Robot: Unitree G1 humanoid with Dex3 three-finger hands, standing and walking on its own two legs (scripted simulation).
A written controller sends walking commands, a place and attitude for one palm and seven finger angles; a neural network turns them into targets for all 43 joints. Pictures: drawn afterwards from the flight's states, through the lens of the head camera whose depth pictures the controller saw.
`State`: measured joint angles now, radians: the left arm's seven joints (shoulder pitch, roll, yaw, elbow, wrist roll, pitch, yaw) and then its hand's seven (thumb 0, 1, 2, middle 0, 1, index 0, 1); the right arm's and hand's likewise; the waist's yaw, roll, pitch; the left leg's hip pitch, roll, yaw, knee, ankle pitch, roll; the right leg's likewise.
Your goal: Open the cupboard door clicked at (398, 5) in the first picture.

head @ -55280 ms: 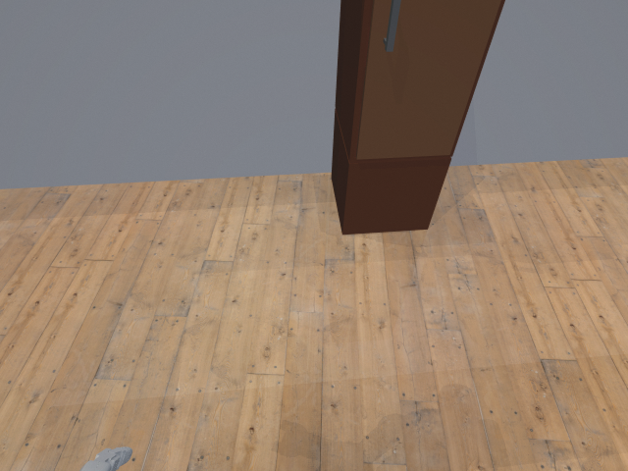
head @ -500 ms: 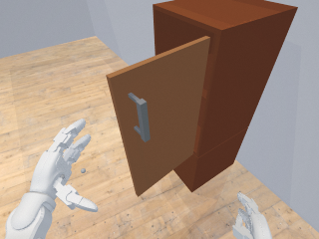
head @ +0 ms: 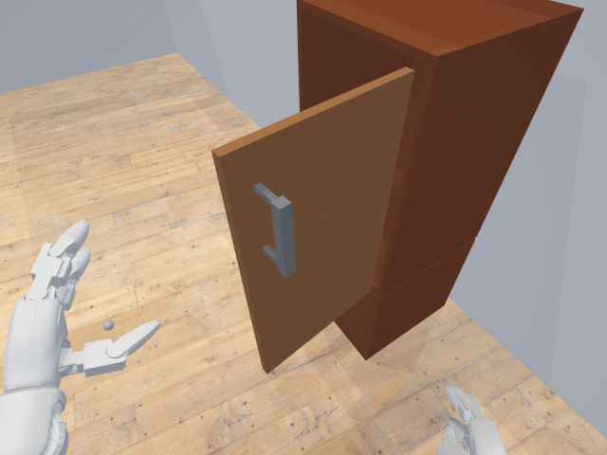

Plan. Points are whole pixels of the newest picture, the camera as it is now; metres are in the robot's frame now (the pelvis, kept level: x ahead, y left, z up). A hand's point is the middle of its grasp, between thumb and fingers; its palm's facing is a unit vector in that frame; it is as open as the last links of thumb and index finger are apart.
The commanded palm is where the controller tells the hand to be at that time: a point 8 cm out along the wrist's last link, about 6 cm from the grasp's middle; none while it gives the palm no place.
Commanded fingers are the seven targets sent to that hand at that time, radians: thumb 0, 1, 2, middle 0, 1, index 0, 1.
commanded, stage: draw the hand back to the body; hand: left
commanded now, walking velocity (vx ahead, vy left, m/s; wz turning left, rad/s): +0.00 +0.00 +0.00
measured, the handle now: (275, 232) +0.37 +0.09 +0.11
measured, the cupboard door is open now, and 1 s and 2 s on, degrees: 97 97 97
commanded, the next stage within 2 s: step back with the hand held close in 0.66 s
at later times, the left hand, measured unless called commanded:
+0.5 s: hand (82, 317) +0.20 +0.26 +0.15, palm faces +0.47 -0.80 -0.38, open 7.6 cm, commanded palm +0.15 +0.29 +0.16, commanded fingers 0.00 0.90 0.90 -0.20 -0.30 -0.20 -0.30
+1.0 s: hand (84, 328) +0.19 +0.25 +0.15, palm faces +0.35 -0.79 -0.50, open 7.4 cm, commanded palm +0.13 +0.29 +0.17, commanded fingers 0.00 0.90 0.90 -0.20 -0.30 -0.20 -0.30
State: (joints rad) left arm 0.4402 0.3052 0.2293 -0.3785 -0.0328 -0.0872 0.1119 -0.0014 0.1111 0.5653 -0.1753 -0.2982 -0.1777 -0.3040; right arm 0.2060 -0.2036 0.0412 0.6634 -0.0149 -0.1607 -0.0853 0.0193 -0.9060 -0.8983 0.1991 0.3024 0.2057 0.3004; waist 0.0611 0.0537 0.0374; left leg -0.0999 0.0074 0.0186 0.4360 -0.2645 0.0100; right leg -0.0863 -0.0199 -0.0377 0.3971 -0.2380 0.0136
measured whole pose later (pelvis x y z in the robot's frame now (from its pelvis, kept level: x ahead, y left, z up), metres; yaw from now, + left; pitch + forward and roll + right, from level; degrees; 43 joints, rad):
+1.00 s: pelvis -0.02 +0.00 +0.00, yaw -1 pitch +0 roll -1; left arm 0.52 0.37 0.38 -0.43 -0.04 -0.16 0.10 0.02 0.89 0.90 -0.21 -0.30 -0.21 -0.30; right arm 0.15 -0.24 -0.01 0.59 0.00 -0.05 -0.08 0.02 -0.91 -0.90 0.20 0.30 0.21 0.30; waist 0.02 0.07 0.05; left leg -0.21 0.04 0.03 0.44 -0.23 0.00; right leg -0.19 0.01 -0.02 0.36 -0.17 0.01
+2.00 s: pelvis -0.21 +0.01 -0.01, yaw -4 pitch +2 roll +0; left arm 0.53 0.43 0.40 -0.54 -0.03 -0.22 0.13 0.01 0.89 0.90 -0.21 -0.30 -0.21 -0.31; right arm 0.16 -0.18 0.03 0.64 0.01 -0.11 -0.08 0.02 -0.91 -0.90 0.20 0.30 0.21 0.30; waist 0.02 -0.05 0.02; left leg -0.49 -0.02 0.07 0.73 -0.26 -0.03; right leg -0.17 -0.01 -0.01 0.52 -0.36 0.00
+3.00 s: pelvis -0.31 +0.05 -0.01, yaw -1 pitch -1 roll +0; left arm 0.56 0.38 0.40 -0.44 -0.03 -0.20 0.14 0.02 0.89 0.90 -0.21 -0.30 -0.21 -0.30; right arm 0.21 -0.18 0.01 0.62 0.00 -0.11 -0.07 0.02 -0.91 -0.90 0.20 0.30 0.21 0.30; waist -0.01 -0.01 0.04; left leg -0.19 0.03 0.08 0.50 -0.30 0.00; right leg -0.27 -0.04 -0.07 0.52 -0.24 0.00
